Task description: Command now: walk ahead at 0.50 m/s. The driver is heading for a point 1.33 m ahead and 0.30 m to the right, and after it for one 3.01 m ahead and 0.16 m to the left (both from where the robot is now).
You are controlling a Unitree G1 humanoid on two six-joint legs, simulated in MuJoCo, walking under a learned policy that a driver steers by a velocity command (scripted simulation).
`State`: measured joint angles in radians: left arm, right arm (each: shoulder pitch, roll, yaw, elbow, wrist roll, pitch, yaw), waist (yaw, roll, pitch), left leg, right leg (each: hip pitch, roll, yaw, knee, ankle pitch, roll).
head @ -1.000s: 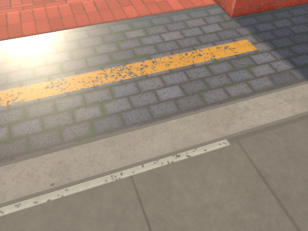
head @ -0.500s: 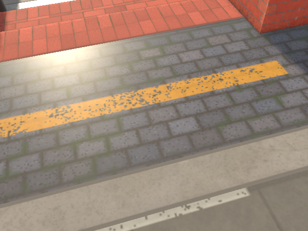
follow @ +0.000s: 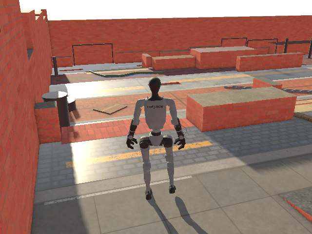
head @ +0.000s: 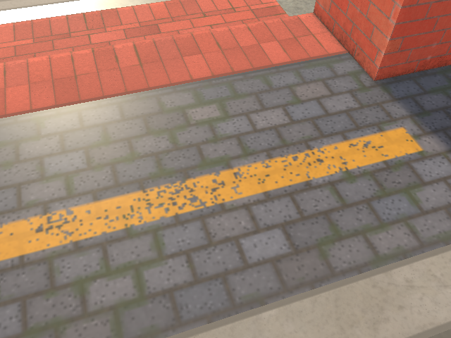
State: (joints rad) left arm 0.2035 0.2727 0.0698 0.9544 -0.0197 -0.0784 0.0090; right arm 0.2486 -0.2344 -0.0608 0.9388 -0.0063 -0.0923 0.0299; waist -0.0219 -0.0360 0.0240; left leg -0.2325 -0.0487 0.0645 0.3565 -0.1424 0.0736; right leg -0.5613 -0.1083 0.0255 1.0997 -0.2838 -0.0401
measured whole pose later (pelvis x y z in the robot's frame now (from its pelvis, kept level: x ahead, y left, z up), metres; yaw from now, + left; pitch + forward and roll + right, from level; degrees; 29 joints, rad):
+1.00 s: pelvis +0.26 -0.02 -0.01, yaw +0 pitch -1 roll +0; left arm 0.15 0.23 0.04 1.05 0.00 0.00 0.03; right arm 0.22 -0.20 -0.03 1.07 0.00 -0.02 -0.03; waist 0.00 0.00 0.03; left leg -0.18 0.03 0.02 0.51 -0.32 -0.01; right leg -0.27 -0.01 -0.03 0.49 -0.21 0.00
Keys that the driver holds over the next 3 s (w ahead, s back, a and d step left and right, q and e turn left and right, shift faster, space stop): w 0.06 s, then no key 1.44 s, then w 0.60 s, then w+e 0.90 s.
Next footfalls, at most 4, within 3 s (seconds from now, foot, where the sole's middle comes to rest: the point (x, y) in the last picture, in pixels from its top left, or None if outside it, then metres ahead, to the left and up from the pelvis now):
0.30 right None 0.33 -0.14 -0.78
0.60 left None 0.27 0.10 -0.78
2.22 left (193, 265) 0.72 0.10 -0.78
2.80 right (278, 202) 0.97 -0.20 -0.78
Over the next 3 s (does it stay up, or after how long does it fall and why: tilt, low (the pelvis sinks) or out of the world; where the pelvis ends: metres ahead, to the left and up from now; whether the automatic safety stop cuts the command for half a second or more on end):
stays up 0.94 -0.13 0.00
